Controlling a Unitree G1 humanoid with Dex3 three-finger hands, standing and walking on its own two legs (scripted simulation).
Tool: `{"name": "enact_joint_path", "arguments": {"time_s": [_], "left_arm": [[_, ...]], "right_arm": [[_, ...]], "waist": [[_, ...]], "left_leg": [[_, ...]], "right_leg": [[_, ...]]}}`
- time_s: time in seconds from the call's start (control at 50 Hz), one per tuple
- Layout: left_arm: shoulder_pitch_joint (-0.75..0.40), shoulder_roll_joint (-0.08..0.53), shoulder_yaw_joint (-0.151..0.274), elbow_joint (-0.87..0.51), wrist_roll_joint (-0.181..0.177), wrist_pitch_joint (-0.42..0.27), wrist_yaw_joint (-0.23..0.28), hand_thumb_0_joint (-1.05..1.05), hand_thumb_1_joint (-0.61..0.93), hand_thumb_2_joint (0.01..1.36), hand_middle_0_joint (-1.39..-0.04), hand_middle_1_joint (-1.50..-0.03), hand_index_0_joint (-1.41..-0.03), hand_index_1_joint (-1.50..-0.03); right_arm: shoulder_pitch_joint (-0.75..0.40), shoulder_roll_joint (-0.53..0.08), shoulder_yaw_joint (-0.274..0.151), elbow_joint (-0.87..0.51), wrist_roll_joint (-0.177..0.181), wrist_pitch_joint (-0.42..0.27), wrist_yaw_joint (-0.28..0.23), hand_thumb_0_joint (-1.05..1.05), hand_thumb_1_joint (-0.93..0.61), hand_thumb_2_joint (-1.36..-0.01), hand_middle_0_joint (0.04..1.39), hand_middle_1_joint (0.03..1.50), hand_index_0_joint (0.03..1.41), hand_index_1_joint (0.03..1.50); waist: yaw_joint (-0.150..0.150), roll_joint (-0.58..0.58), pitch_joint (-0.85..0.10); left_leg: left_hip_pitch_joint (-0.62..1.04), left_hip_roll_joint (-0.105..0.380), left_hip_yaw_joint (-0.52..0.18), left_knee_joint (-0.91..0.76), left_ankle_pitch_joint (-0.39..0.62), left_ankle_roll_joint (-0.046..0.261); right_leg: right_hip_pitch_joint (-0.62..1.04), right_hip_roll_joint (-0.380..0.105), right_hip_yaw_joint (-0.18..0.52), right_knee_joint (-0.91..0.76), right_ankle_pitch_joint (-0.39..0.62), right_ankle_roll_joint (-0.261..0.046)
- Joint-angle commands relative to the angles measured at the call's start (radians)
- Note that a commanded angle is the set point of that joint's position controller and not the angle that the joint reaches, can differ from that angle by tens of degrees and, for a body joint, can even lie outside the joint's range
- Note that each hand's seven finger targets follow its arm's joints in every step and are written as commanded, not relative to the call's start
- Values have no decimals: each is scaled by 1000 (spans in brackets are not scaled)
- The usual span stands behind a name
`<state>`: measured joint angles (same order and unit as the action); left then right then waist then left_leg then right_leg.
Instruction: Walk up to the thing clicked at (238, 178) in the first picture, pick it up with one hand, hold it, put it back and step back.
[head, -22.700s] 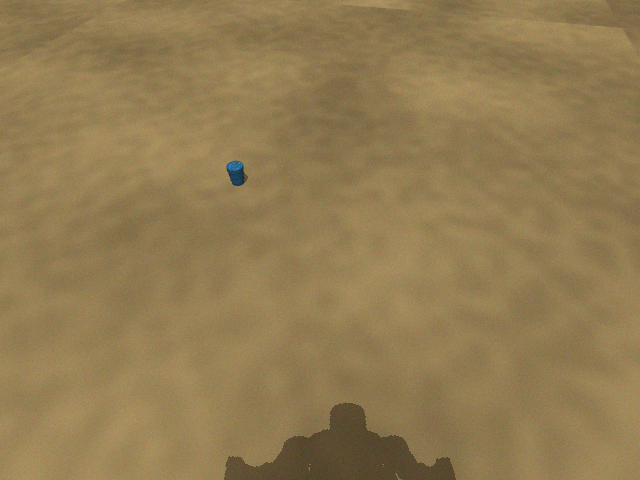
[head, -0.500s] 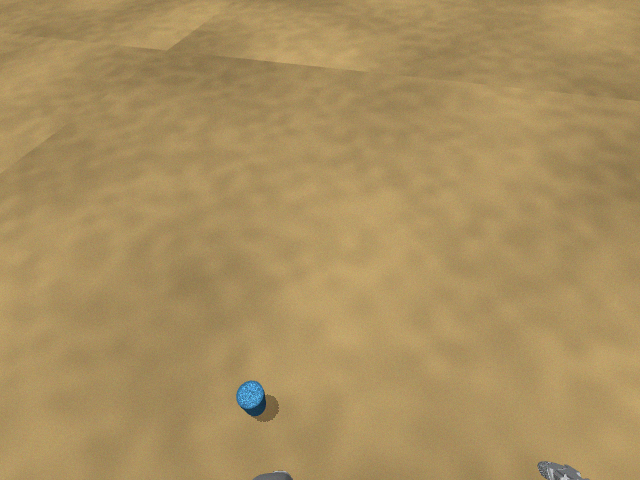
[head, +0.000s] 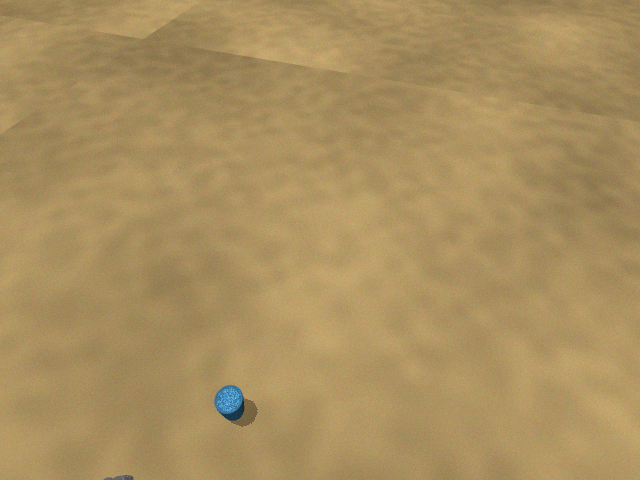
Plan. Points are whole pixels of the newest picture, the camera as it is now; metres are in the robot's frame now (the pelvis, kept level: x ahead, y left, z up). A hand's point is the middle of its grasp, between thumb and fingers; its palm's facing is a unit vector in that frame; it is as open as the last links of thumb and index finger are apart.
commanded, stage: walk up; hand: left
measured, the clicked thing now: (231, 404) +0.44 +0.25 -0.72
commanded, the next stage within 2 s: none
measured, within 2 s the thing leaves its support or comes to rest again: neither
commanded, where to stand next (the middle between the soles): +0.07 +0.00 m, yaw +2 degrees
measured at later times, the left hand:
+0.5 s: hand out of the picture +0.07 +0.25 -0.15, palm faces +0.01 -0.93 -0.36, open 7.4 cm
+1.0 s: hand out of the picture -0.03 +0.27 -0.15, palm faces +0.03 -0.89 -0.46, open 7.4 cm
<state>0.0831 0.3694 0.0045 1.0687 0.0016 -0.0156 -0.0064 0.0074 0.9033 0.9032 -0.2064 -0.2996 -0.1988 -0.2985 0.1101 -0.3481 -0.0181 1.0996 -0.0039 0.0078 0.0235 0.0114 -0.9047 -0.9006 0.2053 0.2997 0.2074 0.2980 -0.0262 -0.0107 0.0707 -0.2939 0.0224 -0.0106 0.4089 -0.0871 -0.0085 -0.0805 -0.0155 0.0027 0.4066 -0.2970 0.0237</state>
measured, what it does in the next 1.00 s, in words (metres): lifts its left foot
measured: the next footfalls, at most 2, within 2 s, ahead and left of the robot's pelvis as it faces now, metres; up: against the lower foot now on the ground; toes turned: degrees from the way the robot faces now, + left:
left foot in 1.10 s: -0.05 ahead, +0.12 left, +0.00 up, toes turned +5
right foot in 1.38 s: +0.05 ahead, -0.12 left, +0.00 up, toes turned +4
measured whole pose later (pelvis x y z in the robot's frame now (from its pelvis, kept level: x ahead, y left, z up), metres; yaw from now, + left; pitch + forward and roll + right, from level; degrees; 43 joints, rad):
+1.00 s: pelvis -0.07 -0.01 -0.02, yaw +4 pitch -1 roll +1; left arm 0.19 0.36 0.07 0.92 0.05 0.03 0.02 0.01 0.90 0.90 -0.21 -0.30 -0.20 -0.30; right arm 0.13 -0.42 -0.09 0.90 -0.01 0.09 0.03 0.01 -0.91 -0.90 0.20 0.30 0.21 0.30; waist 0.01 0.06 0.15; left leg -0.48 -0.09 -0.13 1.12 -0.43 -0.03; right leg -0.29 -0.06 -0.04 0.67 -0.37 0.00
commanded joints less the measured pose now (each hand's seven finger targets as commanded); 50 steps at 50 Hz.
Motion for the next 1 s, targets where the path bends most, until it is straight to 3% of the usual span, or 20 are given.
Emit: {"name": "enact_joint_path", "arguments": {"time_s": [0.0,0.18,0.38,0.48,0.5,0.52,0.54,0.6,0.62,0.68,0.7,0.72,0.74,0.76,0.78,0.8,0.84,0.88,0.9,0.98], "left_arm": [[3,216,48,-25,4,-19,16,0,900,900,-200,-300,-200,-300],[-12,215,49,-2,4,-26,23,0,900,900,-200,-300,-200,-300],[-13,215,50,-4,9,-19,23,0,900,900,-200,-300,-200,-300],[2,214,54,1,12,-18,24,0,900,900,-200,-300,-200,-300],[8,209,52,4,8,-19,25,0,900,900,-200,-300,-200,-300],[1,272,73,-21,-4,1,31,0,900,900,-200,-300,-200,-300],[32,258,77,-39,-11,9,37,0,900,900,-200,-300,-200,-300],[42,230,82,-75,-16,25,39,0,900,900,-200,-300,-200,-300],[59,212,81,-88,-16,33,39,0,900,900,-200,-300,-200,-300],[160,183,86,-104,-10,57,36,0,900,900,-200,-300,-200,-300],[195,186,91,-105,-9,61,33,0,900,900,-200,-300,-200,-300],[255,191,98,-95,-6,61,32,0,900,900,-200,-300,-200,-300],[291,216,112,-88,0,57,32,0,900,900,-200,-300,-200,-300],[286,275,125,-108,16,51,37,0,900,900,-200,-300,-200,-300],[177,362,146,-164,35,40,40,0,900,900,-200,-300,-200,-300],[85,367,144,-214,43,32,42,0,900,900,-200,-300,-200,-300],[-26,359,149,-257,51,19,48,0,900,900,-200,-300,-200,-300],[-87,316,150,-278,54,12,51,0,900,900,-200,-300,-200,-300],[-43,293,146,-274,51,6,52,0,900,900,-200,-300,-200,-300],[139,248,139,-254,56,-14,46,0,900,900,-200,-300,-200,-300]], "right_arm": [[-62,-221,-43,-62,-3,-27,-12,0,-900,-900,200,300,200,300],[-80,-199,-38,-46,2,-20,-11,0,-900,-900,200,300,200,300],[-97,-209,-41,-35,0,-9,-14,0,-900,-900,200,300,200,300],[-104,-201,-38,-38,-2,-12,-12,0,-900,-900,200,300,200,300],[-103,-193,-34,-35,-2,-13,-12,0,-900,-900,200,300,200,300],[-109,-269,-62,-55,-2,4,-14,0,-900,-900,200,300,200,300],[-93,-254,-62,-65,6,10,-17,0,-900,-900,200,300,200,300],[-59,-265,-82,-95,10,19,-19,0,-900,-900,200,300,200,300],[-61,-273,-92,-112,8,26,-19,0,-900,-900,200,300,200,300],[-128,-284,-106,-192,-7,47,-22,0,-900,-900,200,300,200,300],[-146,-293,-111,-217,-18,54,-21,0,-900,-900,200,300,200,300],[-188,-290,-114,-241,-23,64,-21,0,-900,-900,200,300,200,300],[-217,-272,-114,-267,-26,72,-21,0,-900,-900,200,300,200,300],[-244,-228,-105,-286,-20,74,-22,0,-900,-900,200,300,200,300],[-217,-172,-92,-296,-14,75,-27,0,-900,-900,200,300,200,300],[-133,-191,-97,-289,-25,80,-31,0,-900,-900,200,300,200,300],[-6,-218,-112,-269,-16,87,-19,0,-900,-900,200,300,200,300],[49,-251,-137,-260,-12,79,-4,0,-900,-900,200,300,200,300],[63,-263,-135,-256,-10,71,1,0,-900,-900,200,300,200,300],[-45,-220,-92,-288,-24,28,-1,0,-900,-900,200,300,200,300]], "waist": [[19,79,-130],[14,8,-114],[14,3,-94],[22,15,-97],[26,17,-94],[19,41,15],[26,37,-35],[11,73,-173],[15,117,-206],[40,239,-249],[52,250,-240],[89,233,-221],[115,158,-190],[148,-35,-101],[114,-200,-18],[63,-138,-11],[-7,-132,-29],[-37,-137,-10],[-16,-119,-48],[105,-148,-138]], "left_leg": [[132,100,-139,-86,-47,36],[198,89,-92,-18,182,35],[205,84,-105,-58,68,28],[192,89,-114,-65,89,30],[194,92,-116,-64,120,29],[113,84,-105,24,375,29],[146,95,-90,52,475,41],[187,134,-121,47,588,106],[179,166,-163,25,550,135],[60,253,-275,-49,270,227],[-14,252,-275,-51,158,227],[-67,232,-250,-1,77,209],[-127,158,-209,118,51,168],[-188,-13,-126,316,-78,73],[-267,-162,-118,541,-433,11],[-251,-122,-194,688,-500,3],[-176,-119,-210,860,-447,13],[-140,-106,-182,894,-353,-18],[-198,-118,-169,871,-328,-28],[-259,-32,-99,407,-427,-21]], "right_leg": [[-52,-82,57,-86,99,-58],[-71,-109,51,-134,232,-38],[-78,-110,45,-167,116,-40],[-52,-103,33,-155,141,-38],[-51,-104,33,-158,152,-34],[-112,-106,37,-36,362,-40],[-97,-99,10,6,421,-45],[-53,-39,-29,155,359,-44],[-55,-9,-42,222,276,-47],[-63,42,-19,445,-249,-68],[-39,20,-1,444,-279,-78],[-34,-3,13,385,-229,-95],[-42,-53,60,272,-166,-125],[-143,-216,266,16,5,-180],[-220,-394,472,-122,186,-243],[-282,-428,448,-100,267,-304],[-398,-412,360,-72,328,-321],[-388,-283,213,-26,215,-250],[-242,-238,173,19,212,-230],[132,-248,190,59,64,-224]]}}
